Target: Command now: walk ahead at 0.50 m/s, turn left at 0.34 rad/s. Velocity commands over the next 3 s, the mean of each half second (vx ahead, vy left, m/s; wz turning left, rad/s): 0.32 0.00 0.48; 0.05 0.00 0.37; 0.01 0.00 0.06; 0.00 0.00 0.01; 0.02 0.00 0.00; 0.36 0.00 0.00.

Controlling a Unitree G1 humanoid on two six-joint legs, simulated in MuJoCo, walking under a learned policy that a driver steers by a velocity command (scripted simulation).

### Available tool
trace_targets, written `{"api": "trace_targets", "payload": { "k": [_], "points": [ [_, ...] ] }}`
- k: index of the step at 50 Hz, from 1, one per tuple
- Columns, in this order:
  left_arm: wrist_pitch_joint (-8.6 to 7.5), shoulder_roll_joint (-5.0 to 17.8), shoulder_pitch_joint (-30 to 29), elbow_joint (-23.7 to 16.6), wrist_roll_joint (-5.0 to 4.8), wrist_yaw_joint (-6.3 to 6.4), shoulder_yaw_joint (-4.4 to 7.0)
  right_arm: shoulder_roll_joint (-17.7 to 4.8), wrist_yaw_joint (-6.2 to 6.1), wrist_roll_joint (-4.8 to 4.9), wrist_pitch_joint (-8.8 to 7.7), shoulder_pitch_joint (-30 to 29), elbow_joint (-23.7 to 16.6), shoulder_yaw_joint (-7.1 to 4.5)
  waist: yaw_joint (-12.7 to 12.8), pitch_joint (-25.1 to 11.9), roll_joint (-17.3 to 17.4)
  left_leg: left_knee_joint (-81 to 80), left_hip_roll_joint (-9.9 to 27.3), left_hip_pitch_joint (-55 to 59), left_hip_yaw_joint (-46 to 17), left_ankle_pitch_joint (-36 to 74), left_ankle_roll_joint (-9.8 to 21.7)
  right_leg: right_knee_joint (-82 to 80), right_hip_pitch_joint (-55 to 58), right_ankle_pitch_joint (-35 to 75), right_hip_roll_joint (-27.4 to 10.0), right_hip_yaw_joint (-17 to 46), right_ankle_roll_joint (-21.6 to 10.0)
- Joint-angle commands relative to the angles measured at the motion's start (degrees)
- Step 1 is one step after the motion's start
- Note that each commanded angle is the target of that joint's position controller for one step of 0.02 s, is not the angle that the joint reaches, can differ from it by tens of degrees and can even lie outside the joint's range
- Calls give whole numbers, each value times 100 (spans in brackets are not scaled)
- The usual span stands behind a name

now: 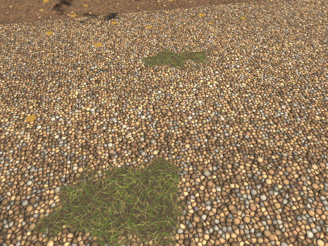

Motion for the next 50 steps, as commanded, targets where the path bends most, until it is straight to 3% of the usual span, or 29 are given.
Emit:
{"api": "trace_targets", "payload": {
  "k": [1,4,5,6,7,9,11,13,14,15,16,18,20,22,23,24,25,26,29,31,33,36,38,40,41,42,44,46,50],
  "points": [
    [-122,836,-601,-534,-33,162,100,-671,-84,21,-109,610,-299,-239,-529,185,-561,275,99,629,-49,-753,61,261,-126,3038,-1797,571,-942],
    [-130,1524,-1512,-938,-62,12,261,-1023,-176,70,-236,3260,480,-583,-1746,-185,121,-472,-979,4133,900,-728,246,3865,-2168,3418,-760,-333,-643],
    [-167,667,-1384,-1055,130,-182,77,-1211,-242,-32,-313,3738,613,-614,-1704,-262,1406,-1505,-613,4981,-538,320,1164,6636,-3766,-1234,319,-201,-326],
    [-221,-222,-748,-1225,19,-335,-192,-1567,-167,22,-397,3385,255,-499,-1015,-818,1174,-2277,636,5265,-3227,2265,2376,7022,-4566,-2051,504,1165,-326],
    [-251,380,-1376,-1565,-300,-361,-64,-1465,-112,106,-503,2646,73,-502,-1116,258,689,-2673,1442,4506,-4662,1719,2770,7377,-5733,-1851,339,1703,-92],
    [-95,1029,-1878,-1633,-280,-175,98,-599,-152,185,-399,1661,29,-219,-767,275,-649,-1694,1157,3129,-4348,559,2313,7172,-6193,-789,-159,1884,231],
    [31,616,-1705,-1676,-28,-47,-111,-181,-267,127,-167,972,-148,49,-311,40,-566,-1639,476,1644,-3018,648,1667,5818,-5189,-26,-449,1495,425],
    [55,139,-1094,-1663,104,-35,-311,-333,-459,129,-152,737,-271,99,78,147,-211,-1466,-446,-614,-1866,-116,1339,4871,-2974,1837,-497,703,380],
    [6,376,-1231,-1563,207,-137,-264,-13,-624,222,-254,1142,-270,187,-330,238,-439,-1108,-956,-469,-1270,-1555,961,3742,-2878,3864,-700,855,470],
    [21,360,-1633,-1700,195,-182,-249,-168,-694,305,-294,1485,-197,183,-561,199,-170,-683,-890,-250,-1490,-1972,916,3398,-3017,4224,-729,771,477],
    [76,491,-1729,-1661,-13,-245,-260,-340,-747,431,-275,1558,-214,90,-853,303,-766,-409,-1317,-733,-761,-2951,529,1505,-2041,5398,-709,481,396],
    [234,514,-1665,-1748,-212,-355,-175,-1064,-469,337,-181,2058,-156,0,-723,418,-229,-411,-1018,-1665,-1366,-3418,678,1450,-57,5015,-490,123,386],
    [214,805,-1418,-1624,-114,-273,-44,-846,-305,443,-130,2390,-162,114,-699,683,-366,285,-951,-679,-2060,-3611,684,301,108,4564,-506,437,298],
    [248,1111,199,-1013,-76,-138,147,-896,-107,639,158,2101,-122,212,87,622,-370,2079,-1077,524,-2005,-2031,196,-2000,923,5750,-1198,429,-101],
    [178,1411,1022,-849,-112,-57,293,-106,95,364,154,3000,-145,395,-416,-1186,-1133,3928,-1121,-636,-1402,-2411,-345,295,3811,8256,-2279,1088,-1323],
    [169,1290,846,-1147,-115,-143,330,206,13,382,135,3653,-250,447,-465,-2926,-1916,6366,-1338,-2191,-815,-5159,-744,2273,5673,11287,-3604,1736,-2911],
    [211,1138,726,-1296,174,-83,338,-435,-22,419,291,2704,-686,308,24,-2805,-970,6995,-1114,-2861,-743,-4957,-851,1895,5095,10636,-3550,1986,-2590],
    [207,1200,229,-1320,167,-27,348,-474,-110,360,442,1724,-1084,220,-58,-1957,-615,6802,-948,-2969,-654,-4323,-825,1423,3511,8964,-3265,1687,-2044],
    [-50,1079,-1723,-1705,-315,155,270,14,-114,52,502,1300,-1095,331,-946,-270,-576,3932,-5,-886,-506,-1945,-759,-431,-1249,5692,-2450,519,-1853],
    [-213,945,-1834,-1637,-138,281,249,-241,52,76,517,1682,-777,180,-1075,-234,-397,2406,147,100,-447,-235,-630,-461,-2129,4538,-2029,-6,-1571],
    [-276,1107,-1651,-1507,-321,307,317,-41,217,175,563,1247,-567,184,-877,94,-519,26,224,1049,149,245,-629,-773,-2331,2921,-1510,-429,-1097],
    [-232,1657,-1569,-1547,-298,186,595,-513,85,220,513,854,-800,-9,-758,-90,-575,-800,161,964,-176,-295,-532,-591,-1096,3406,-2428,324,-1339],
    [-142,1608,-1452,-1413,-314,135,660,-788,-108,249,373,457,-946,-166,-574,-235,-587,-1797,-27,891,-64,-179,-283,-174,-260,2693,-2622,448,-1255],
    [-32,1057,-1069,-1263,-415,84,491,-994,-255,378,239,40,-1098,-327,-444,-452,-402,-2540,-181,1868,-41,1232,325,272,-488,1112,-2246,274,-635],
    [17,769,-501,-1393,-404,130,429,-1491,-332,476,167,-108,-1195,-470,-85,-1267,498,-2706,712,3206,-974,2715,1365,1057,-907,-333,-1477,-498,-46],
    [-2,560,-862,-1578,-453,101,300,-1374,-309,617,143,551,-1162,-407,-533,-1658,811,-3215,1561,4460,-2335,2535,2111,1655,-2060,-1348,-680,-627,509],
    [80,708,-1802,-1589,-467,-40,316,-1119,-210,461,46,1305,-707,-416,-1019,-822,304,-3255,1336,4306,-2522,722,1304,2365,-3276,-2046,-825,449,735],
    [91,867,-1399,-1304,-457,-29,350,-1008,-65,681,77,238,-980,-394,-551,-572,211,-3065,1110,3175,-1836,1609,1036,2528,-2678,-1636,-1026,495,897],
    [70,810,-648,-872,-573,-92,305,-1014,186,587,153,-804,-1264,-385,40,-522,-61,-2998,700,1237,-1232,924,842,1789,-764,775,-926,231,849]
  ]
}}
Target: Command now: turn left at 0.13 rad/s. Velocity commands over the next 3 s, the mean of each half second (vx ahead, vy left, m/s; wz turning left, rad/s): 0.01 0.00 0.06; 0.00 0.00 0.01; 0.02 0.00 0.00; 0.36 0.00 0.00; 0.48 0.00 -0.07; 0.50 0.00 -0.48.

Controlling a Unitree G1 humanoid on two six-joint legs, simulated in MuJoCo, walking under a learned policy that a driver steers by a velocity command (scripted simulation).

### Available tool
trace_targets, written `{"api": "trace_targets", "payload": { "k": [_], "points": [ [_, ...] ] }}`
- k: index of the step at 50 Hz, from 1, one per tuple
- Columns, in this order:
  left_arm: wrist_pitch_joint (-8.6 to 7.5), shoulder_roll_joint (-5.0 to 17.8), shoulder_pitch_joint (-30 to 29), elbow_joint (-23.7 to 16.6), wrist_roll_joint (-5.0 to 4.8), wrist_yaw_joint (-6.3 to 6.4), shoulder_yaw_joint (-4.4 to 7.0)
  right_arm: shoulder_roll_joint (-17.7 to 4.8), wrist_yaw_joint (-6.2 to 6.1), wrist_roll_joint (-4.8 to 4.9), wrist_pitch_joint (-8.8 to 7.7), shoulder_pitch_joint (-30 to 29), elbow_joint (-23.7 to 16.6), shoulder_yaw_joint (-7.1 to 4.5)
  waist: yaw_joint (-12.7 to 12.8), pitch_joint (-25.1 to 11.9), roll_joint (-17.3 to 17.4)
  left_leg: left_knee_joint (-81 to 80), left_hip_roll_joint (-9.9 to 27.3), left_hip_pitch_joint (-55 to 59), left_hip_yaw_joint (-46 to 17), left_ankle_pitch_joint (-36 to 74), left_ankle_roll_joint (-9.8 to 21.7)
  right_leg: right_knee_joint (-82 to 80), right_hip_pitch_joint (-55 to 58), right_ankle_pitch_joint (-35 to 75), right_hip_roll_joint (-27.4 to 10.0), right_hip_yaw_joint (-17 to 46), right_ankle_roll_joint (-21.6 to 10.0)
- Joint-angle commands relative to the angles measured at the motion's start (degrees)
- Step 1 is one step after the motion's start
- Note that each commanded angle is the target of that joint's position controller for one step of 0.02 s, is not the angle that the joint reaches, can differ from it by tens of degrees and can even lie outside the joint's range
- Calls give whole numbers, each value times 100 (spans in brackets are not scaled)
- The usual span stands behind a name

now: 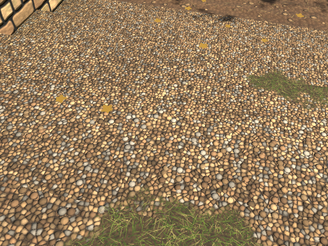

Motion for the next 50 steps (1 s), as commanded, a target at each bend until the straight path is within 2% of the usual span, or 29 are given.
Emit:
{"api": "trace_targets", "payload": {
  "k": [1,2,3,4,5,6,8,11,15,29,33,50],
  "points": [
    [-23,296,1009,192,-128,-127,63,-528,263,70,2,-745,-427,-98,623,-409,277,-763,1204,-499,-1388,1006,578,-700,1286,1752,-102,78,-34],
    [-12,271,982,203,-153,-195,42,-348,370,122,66,-460,-267,-38,528,-333,347,-813,1069,-498,-1385,-176,298,-931,1381,1721,-126,88,-98],
    [-16,417,655,70,-170,-221,33,-373,383,136,126,-74,-164,-71,210,-152,291,-976,886,-264,-1277,-1376,120,-1288,1054,1224,-117,121,-293],
    [-25,646,249,-28,-129,-211,76,-618,311,91,145,191,-116,-160,-94,37,130,-996,696,3,-1109,-1675,80,-1474,653,717,-56,131,-565],
    [-19,740,-53,-50,-135,-191,131,-818,228,49,112,100,-158,-216,-148,33,74,-893,553,348,-859,-1518,64,-1658,275,294,-29,153,-678],
    [-42,648,-193,-55,-176,-172,116,-815,162,6,49,-221,-226,-208,-70,-68,114,-761,556,543,-761,-1291,74,-1762,261,442,-35,165,-649],
    [-83,506,-255,-41,-185,-151,72,-688,101,11,-37,-322,-183,-166,-10,-158,193,-710,559,546,-738,-593,115,-1716,618,928,0,127,-619],
    [-114,574,45,142,-171,-124,108,-672,108,6,-36,-268,-107,-188,75,-248,150,-540,527,822,-691,515,177,-1644,811,1403,-18,70,-627],
    [-87,551,92,217,-146,-126,128,-689,51,-12,-8,-204,26,-220,93,-272,104,-413,479,1005,-602,1041,151,-1574,840,1614,-5,8,-617],
    [-35,742,-201,378,-112,-130,230,-881,-54,-4,38,-340,449,-259,145,-164,13,-405,369,1074,-479,1245,98,-1433,1082,1748,-2,-75,-577],
    [-26,828,-295,434,-129,-125,240,-964,-84,-15,16,-425,555,-270,136,-173,13,-382,344,1158,-440,1341,87,-1437,1115,1825,-3,-67,-597],
    [55,1002,-284,856,-109,-91,191,-1148,-100,-21,38,-441,1032,-250,117,-7,1,-535,330,1486,-438,1358,109,-1536,1080,1630,-4,-89,-553]
  ]
}}
Over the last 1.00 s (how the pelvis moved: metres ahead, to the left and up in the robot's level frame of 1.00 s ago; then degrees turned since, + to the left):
0.36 0.11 -0.20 29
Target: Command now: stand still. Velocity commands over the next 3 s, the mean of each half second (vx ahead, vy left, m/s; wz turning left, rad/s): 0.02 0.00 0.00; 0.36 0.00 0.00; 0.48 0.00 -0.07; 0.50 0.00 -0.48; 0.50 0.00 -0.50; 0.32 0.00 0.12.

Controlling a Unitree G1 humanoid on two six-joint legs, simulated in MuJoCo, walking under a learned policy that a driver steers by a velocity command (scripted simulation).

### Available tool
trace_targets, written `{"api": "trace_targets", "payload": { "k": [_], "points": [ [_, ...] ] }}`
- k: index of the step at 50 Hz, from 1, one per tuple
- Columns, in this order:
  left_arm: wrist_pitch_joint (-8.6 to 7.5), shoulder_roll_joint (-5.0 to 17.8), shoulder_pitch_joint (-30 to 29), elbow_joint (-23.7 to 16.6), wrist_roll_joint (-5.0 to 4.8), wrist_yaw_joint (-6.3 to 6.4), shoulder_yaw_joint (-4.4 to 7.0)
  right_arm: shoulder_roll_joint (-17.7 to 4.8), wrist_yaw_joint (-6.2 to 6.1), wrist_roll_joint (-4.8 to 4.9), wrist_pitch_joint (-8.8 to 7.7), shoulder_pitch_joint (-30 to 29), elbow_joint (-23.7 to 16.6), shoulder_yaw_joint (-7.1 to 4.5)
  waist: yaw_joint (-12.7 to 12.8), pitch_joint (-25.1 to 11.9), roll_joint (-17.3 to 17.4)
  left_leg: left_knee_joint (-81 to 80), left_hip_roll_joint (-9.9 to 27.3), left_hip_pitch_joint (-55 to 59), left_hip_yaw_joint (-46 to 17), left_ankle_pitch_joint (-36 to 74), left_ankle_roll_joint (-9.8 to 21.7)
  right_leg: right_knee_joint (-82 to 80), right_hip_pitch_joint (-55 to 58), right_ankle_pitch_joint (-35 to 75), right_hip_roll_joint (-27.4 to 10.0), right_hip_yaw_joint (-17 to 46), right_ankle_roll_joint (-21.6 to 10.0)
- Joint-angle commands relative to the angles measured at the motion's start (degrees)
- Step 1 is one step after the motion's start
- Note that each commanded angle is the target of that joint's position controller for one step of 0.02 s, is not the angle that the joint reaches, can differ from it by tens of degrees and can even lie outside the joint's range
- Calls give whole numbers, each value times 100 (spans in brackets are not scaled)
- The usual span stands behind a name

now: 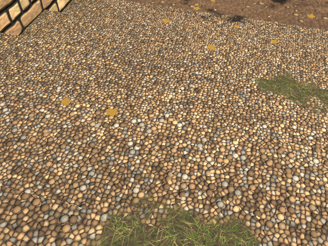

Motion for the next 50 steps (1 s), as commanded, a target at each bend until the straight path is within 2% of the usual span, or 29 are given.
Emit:
{"api": "trace_targets", "payload": {
  "k": [1,20,21,22,23,24,25,26,27,28,29,30,31,32,33,34,35,36,38,39,41,42,43,45,46,47,49,50],
  "points": [
    [-51,805,-68,-196,-3,21,138,-860,-15,2,-65,-84,-219,-169,-5,-416,8,-452,326,544,-374,1836,249,-422,-284,1443,-57,11,-134],
    [-11,957,-10,176,1,36,54,-998,-6,-10,-45,35,73,-133,3,-301,-18,-521,290,610,-346,1778,243,-467,-275,1351,-76,-5,-113],
    [9,1031,124,225,33,57,83,-1107,-29,-41,-26,231,143,-179,-23,-272,23,-658,319,628,-404,1038,336,-501,-319,674,-42,-28,-161],
    [21,1207,217,232,126,115,163,-1371,-90,-136,-16,465,196,-294,-97,-90,111,-845,396,584,-585,-366,576,-454,-554,-542,15,-28,-302],
    [13,1182,249,228,209,170,180,-1395,-155,-217,-27,730,256,-334,-209,177,204,-1161,625,522,-1023,-1665,853,-386,-894,-1242,-36,116,-454],
    [-21,978,187,179,262,214,138,-1219,-231,-282,-66,1026,315,-305,-333,385,400,-1501,991,623,-1644,-2363,1166,-105,-1244,-1424,-20,193,-555],
    [-74,678,87,112,265,247,60,-981,-314,-295,-105,1307,369,-241,-445,376,675,-1882,1443,947,-2372,-2513,1485,347,-1498,-1081,108,171,-574],
    [-150,462,-24,42,251,260,-5,-774,-384,-248,-108,1351,354,-157,-461,406,816,-2097,1797,1138,-2839,-2338,1673,567,-1622,-702,185,196,-634],
    [-218,418,-115,-17,261,266,-23,-670,-425,-204,-98,1197,282,-95,-397,419,723,-2176,1930,1108,-2905,-2078,1715,560,-1515,-637,193,258,-720],
    [-256,410,-143,-39,290,271,-47,-733,-437,-227,-85,848,185,-91,-288,402,623,-2177,1837,902,-2603,-1904,1621,338,-1104,-659,216,233,-808],
    [-290,445,172,38,296,268,-38,-792,-432,-244,-40,391,42,-76,15,428,493,-2121,1613,319,-2150,-1767,1476,-217,-219,-407,315,91,-889],
    [-339,450,541,166,303,260,-37,-875,-384,-317,33,50,-46,-72,269,427,413,-1886,1352,-301,-1732,-1623,1399,-644,729,139,422,31,-898],
    [-406,460,1161,349,366,246,-29,-820,-303,-451,65,-47,-65,-54,519,252,217,-1092,1012,-810,-1324,-1384,1316,-696,1568,360,403,208,-887],
    [-466,734,2287,625,503,293,42,-550,-195,-549,-4,-532,-275,-20,1013,147,-608,855,282,-1709,-504,-905,853,-1187,2198,174,-386,1606,-1372],
    [-470,1176,3197,696,568,287,88,-82,-41,-547,-152,-478,-337,89,1181,82,-1286,2410,-340,-3264,-658,-1437,546,-1972,3299,1236,-1613,3893,-2267],
    [-453,949,2983,663,601,221,10,23,-17,-445,-281,-452,-331,118,1046,768,-637,3031,-197,-4424,-1512,-1223,687,-2302,3460,1317,-2004,3884,-2404],
    [-416,627,2425,548,518,134,-67,-252,-68,-414,-314,-222,-147,43,723,832,-300,3579,36,-4414,-1313,-786,676,-2269,3257,1233,-1811,3221,-2177],
    [-380,410,2042,437,478,81,-154,-402,-137,-445,-287,45,-74,-15,466,702,-170,3739,202,-4118,-1008,-458,687,-2330,2930,1365,-1601,2649,-2040],
    [-318,78,1646,324,464,135,-322,-84,-134,-582,-135,109,-80,64,60,729,-175,3249,505,-3287,-622,219,726,-2482,1902,1925,-1096,1681,-1723],
    [-304,-50,1630,281,440,170,-391,53,-83,-575,-69,97,-91,101,-12,772,-265,2919,576,-2886,-453,785,691,-2678,1353,1941,-890,1313,-1588],
    [-324,46,1755,305,431,143,-437,336,36,-494,46,-359,-305,241,60,785,-285,1874,546,-2086,-24,1579,515,-2887,443,1872,-595,782,-1530],
    [-320,129,1848,351,425,87,-448,370,44,-443,83,-652,-422,288,107,790,-293,1314,461,-1670,127,1643,398,-2930,62,1861,-524,638,-1549],
    [-315,262,2096,446,406,35,-426,348,38,-418,90,-850,-500,311,188,737,-443,1065,367,-1415,168,1542,288,-2899,-28,1988,-580,648,-1592],
    [-299,439,2363,530,419,-57,-363,160,-22,-381,82,-1015,-564,293,217,774,-485,622,297,-1528,50,1612,244,-2785,428,2399,-883,792,-1667],
    [-279,412,2307,487,450,-75,-346,27,-78,-410,44,-1154,-633,251,196,808,-377,268,235,-1630,-23,1672,244,-2717,697,2664,-942,846,-1633],
    [-238,402,2352,513,456,-84,-334,-13,-95,-408,16,-1268,-679,218,171,707,-443,154,182,-1623,17,1538,279,-2604,1004,3010,-1015,846,-1595],
    [-143,492,2341,475,465,-57,-264,-62,-117,-341,-24,-1149,-663,164,-36,533,-442,-77,32,-1168,227,1458,394,-2132,1269,3936,-1072,698,-1472],
    [-112,597,2337,421,503,-55,-216,-183,-145,-286,-52,-817,-596,100,-201,311,-430,-59,-139,-451,447,1495,468,-1602,1126,4827,-969,512,-1356]
  ]
}}
Over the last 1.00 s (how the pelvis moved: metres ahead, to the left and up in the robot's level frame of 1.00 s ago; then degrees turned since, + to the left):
0.05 -0.01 0.00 0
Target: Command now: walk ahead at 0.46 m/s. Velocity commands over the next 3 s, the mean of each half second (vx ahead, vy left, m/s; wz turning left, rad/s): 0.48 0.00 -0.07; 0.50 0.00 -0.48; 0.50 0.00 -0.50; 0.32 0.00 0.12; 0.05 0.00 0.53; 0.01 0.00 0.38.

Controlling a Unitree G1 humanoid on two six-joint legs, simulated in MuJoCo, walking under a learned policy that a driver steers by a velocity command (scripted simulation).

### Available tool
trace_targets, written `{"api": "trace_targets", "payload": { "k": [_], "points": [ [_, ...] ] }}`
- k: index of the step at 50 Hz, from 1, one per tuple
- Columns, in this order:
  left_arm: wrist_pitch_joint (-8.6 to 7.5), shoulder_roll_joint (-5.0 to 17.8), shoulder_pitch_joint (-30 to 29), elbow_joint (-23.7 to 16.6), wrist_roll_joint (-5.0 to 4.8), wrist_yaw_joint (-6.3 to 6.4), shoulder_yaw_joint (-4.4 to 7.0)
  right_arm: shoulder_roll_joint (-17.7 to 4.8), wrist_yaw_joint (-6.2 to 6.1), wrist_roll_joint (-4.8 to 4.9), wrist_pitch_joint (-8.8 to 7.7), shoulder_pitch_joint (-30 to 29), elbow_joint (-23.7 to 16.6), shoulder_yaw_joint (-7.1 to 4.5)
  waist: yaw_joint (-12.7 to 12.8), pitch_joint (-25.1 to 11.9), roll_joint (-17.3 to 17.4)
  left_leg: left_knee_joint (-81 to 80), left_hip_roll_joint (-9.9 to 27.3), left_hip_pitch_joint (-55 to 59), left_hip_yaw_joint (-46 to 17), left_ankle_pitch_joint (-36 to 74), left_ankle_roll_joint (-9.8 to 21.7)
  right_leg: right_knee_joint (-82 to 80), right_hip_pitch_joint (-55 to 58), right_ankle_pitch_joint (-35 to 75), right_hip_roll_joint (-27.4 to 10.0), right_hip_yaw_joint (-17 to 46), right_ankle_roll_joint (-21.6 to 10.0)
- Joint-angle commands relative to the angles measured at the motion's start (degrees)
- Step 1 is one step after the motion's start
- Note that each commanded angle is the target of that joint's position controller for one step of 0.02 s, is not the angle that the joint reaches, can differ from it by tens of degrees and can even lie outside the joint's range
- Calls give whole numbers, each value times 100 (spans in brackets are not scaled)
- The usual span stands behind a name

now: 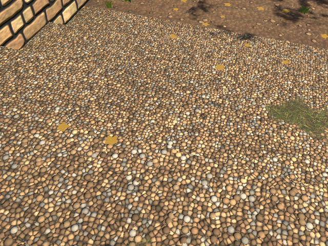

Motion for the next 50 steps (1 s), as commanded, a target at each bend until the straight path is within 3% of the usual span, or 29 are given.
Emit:
{"api": "trace_targets", "payload": {
  "k": [1,2,3,4,5,6,8,10,11,15,18,20,22,26,28,30,32,33,34,35,36,37,38,39,40,41,42,45,50],
  "points": [
    [2,1119,-5,-288,208,-25,274,-986,-101,141,-183,801,-44,-358,-879,-13,-328,468,-393,2523,386,258,318,1740,-2089,5654,-1007,-68,-818],
    [-78,554,737,-224,272,-103,134,-1028,-105,128,-210,1983,198,-366,-990,-1266,425,616,249,5148,-782,-50,1061,3455,-3986,4291,-394,-232,-457],
    [-158,320,768,-270,295,-271,25,-1167,-158,50,-154,3534,482,-424,-1559,-2044,934,-520,1393,6446,-3065,-1356,1888,5326,-5249,490,380,-73,-260],
    [-168,575,-599,-626,-64,-291,171,-1074,-154,-171,-241,4192,823,-391,-1903,-1103,808,-1413,1630,5655,-3915,-1823,1694,7194,-6088,-983,532,574,-438],
    [-224,667,-1107,-834,-189,-142,219,-1182,-205,-124,-387,3289,684,-444,-1557,-145,589,-1584,1624,4181,-3368,-2084,1320,7334,-6258,-350,-16,957,-633],
    [-252,688,-1268,-900,-115,41,205,-830,-234,-21,-421,2548,550,-333,-1232,146,381,-1690,1540,3015,-3035,-1832,1325,7071,-5823,99,-281,995,-684],
    [-173,250,-1106,-1010,82,187,49,-112,-259,8,-399,1874,480,-90,-695,177,29,-1969,1513,1630,-2416,-1174,1276,6471,-4916,711,-698,1077,-674],
    [2,146,-967,-1102,67,218,21,-66,-264,49,-485,1448,368,-63,-312,363,161,-2425,1281,775,-1888,-1134,1107,5681,-4505,498,-787,902,-518],
    [54,369,-1189,-1250,46,207,66,-164,-256,88,-532,1439,356,-84,-337,404,75,-2537,1129,596,-1592,-1133,1052,5099,-4551,544,-764,772,-394],
    [131,257,-930,-1250,215,-53,-34,-397,-147,-328,-573,2071,565,-173,-390,245,122,-1654,596,-179,-720,-673,920,5277,-4064,2744,-556,389,-222],
    [37,447,-2397,-1782,171,43,-22,-3,-444,-250,-623,3776,1153,11,-1218,250,12,-595,1273,3265,-1622,-710,1123,3422,-7578,4387,-1024,1244,-76],
    [52,274,-2572,-1726,170,65,-58,100,-409,-197,-502,3915,1110,159,-1239,193,355,-303,663,1672,-884,-1330,895,2518,-5826,5789,-791,514,-183],
    [189,394,-2695,-1859,173,-34,-33,129,-245,-259,-454,3700,1008,255,-1058,610,348,-343,870,478,-1048,-1875,977,2997,-5112,5875,-753,446,-297],
    [237,530,-3464,-2163,133,-30,-10,-103,-449,-119,-496,4229,1083,269,-1413,1028,168,283,1145,2098,-1245,-1928,687,1824,-5836,4977,-841,505,-297],
    [218,400,-3749,-2196,147,-58,-48,-138,-529,-86,-395,4487,1191,270,-1567,1202,192,368,1126,2333,-1118,-1722,542,1230,-5471,4907,-864,324,-306],
    [189,641,-3602,-1960,102,-30,59,-217,-538,-34,-289,4492,1241,261,-1492,1173,32,689,1077,2337,-883,-1366,259,869,-4725,4984,-877,236,-357],
    [120,830,-2551,-1469,22,84,185,-594,-419,75,-177,4351,1205,142,-1131,677,-291,1884,656,2725,-392,49,19,203,-3407,4963,-619,-82,-302],
    [36,1080,-1099,-973,-60,144,362,-727,-270,-156,-68,4060,1163,139,-433,434,-599,3122,699,1793,-189,345,-208,67,-1483,5667,-512,-198,-404],
    [25,1421,858,-516,-36,205,635,-355,-24,-422,-54,4303,1379,286,386,-132,-866,5287,445,1,10,-544,-638,775,1177,6834,-791,-98,-1011],
    [69,1999,1253,-449,-63,61,697,458,264,-374,-42,5320,1321,458,-214,-2805,-1229,7403,-59,-948,-102,-3792,-967,3462,4070,8690,-1820,979,-2302],
    [189,1792,1577,-248,56,11,685,-530,370,-120,-53,3682,664,148,528,-2343,-857,8603,-284,-1971,-39,-4512,-1170,3201,3714,9107,-1766,1568,-2333],
    [172,1765,1179,-376,-75,47,693,-753,338,19,-209,2309,-102,79,709,-1690,-797,8633,-189,-3336,-52,-4446,-1033,2508,2985,6568,-1821,1799,-2267],
    [184,1432,361,-648,-148,50,589,-644,244,5,-316,1783,-353,134,445,-945,63,7846,272,-3689,-286,-3857,-700,1747,1562,3734,-1898,2083,-2026],
    [144,1178,-429,-927,-63,-22,466,-686,50,-58,-429,1817,-360,99,27,-179,427,6543,589,-2882,-551,-3123,-562,1318,-508,3598,-1942,2019,-1991],
    [-53,702,-1048,-1134,-10,-6,255,-395,-174,-109,-467,1933,-323,149,-585,319,546,4704,915,-1786,-841,-1807,-374,821,-2345,3766,-1779,1777,-1903],
    [-182,692,-1682,-1386,-59,-8,214,-170,-222,-103,-434,1940,-206,188,-775,592,230,3068,1029,-704,-709,-1313,-301,72,-3756,3733,-1539,1452,-2023],
    [-253,971,-1809,-1440,-182,-40,258,-187,-227,-125,-335,1991,-252,168,-946,516,-330,2542,857,-162,-491,-820,-340,48,-4199,3389,-1231,1380,-2095],
    [-320,1381,-1685,-1448,-198,-199,447,-228,-165,61,-105,1741,-417,277,-875,275,-179,851,598,746,-359,-132,-483,157,-4391,3640,-1079,1586,-1953],
    [-72,1228,-1111,-1471,-30,-294,539,-770,-195,-47,-253,489,-656,167,-442,82,10,-45,174,693,-285,726,-354,1061,-3201,2995,-864,1963,-1501]
  ]
}}
Over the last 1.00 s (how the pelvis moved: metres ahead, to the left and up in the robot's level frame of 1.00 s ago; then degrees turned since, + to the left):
0.21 -0.01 -0.01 -2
